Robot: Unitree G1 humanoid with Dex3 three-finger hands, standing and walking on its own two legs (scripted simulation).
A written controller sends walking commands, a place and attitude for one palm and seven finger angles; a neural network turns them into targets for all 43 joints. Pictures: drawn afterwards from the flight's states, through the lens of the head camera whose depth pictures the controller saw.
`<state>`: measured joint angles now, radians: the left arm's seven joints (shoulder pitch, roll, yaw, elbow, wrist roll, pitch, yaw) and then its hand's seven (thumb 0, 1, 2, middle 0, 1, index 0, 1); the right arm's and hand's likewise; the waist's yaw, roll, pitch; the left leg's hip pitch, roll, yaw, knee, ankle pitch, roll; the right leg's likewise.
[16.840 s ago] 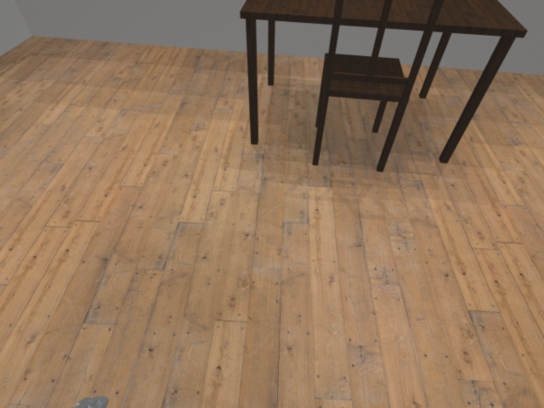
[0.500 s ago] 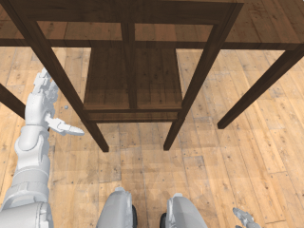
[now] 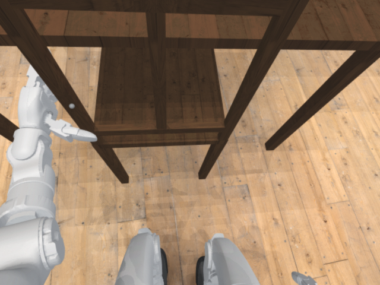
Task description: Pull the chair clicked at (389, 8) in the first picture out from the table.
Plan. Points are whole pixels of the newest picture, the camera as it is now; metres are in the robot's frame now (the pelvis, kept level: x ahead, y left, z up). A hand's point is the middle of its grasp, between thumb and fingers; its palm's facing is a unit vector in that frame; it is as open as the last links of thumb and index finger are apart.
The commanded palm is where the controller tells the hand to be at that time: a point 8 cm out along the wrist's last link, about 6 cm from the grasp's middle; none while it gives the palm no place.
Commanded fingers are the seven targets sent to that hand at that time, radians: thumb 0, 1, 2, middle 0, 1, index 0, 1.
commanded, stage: push the fingers through the gap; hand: left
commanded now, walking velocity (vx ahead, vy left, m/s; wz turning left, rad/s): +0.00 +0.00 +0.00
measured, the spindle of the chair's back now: (159, 86) +0.49 +0.06 +0.06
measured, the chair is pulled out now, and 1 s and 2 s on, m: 0.00 0.00 0.02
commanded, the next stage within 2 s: hook a spindle and tug to test in 0.32 s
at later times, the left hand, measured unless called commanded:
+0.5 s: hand (74, 108) +0.46 +0.23 +0.03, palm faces +0.05 -1.00 -0.05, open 16.9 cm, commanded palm +0.44 +0.26 +0.03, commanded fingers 0.00 -0.50 0.30 -0.15 -0.35 -0.15 -0.35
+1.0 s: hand (77, 108) +0.45 +0.22 +0.03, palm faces +0.08 -0.99 -0.06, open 11.5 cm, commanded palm +0.43 +0.25 +0.03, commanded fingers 0.00 0.34 0.66 -0.50 -1.45 -0.50 -1.45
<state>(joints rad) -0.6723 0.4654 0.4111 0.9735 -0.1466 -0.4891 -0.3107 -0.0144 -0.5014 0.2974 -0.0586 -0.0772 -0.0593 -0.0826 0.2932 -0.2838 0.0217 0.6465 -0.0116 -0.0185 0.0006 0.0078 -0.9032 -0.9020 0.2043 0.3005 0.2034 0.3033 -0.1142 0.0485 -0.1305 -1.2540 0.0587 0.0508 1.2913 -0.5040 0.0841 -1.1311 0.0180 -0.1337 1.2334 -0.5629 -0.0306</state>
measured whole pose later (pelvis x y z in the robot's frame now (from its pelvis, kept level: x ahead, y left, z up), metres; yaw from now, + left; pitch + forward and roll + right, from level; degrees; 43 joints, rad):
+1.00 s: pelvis +0.01 -0.01 +0.01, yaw +0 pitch +25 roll -4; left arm -0.63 0.43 0.38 0.97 -0.14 -0.51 -0.25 -0.01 -0.16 0.45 -0.41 -1.18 -0.39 -1.19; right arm 0.29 -0.27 0.02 0.64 0.00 0.02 0.01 0.01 -0.90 -0.90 0.20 0.30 0.20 0.30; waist -0.11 0.04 -0.14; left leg -1.21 0.06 0.05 1.26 -0.50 0.07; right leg -1.09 0.02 -0.13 1.21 -0.56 -0.04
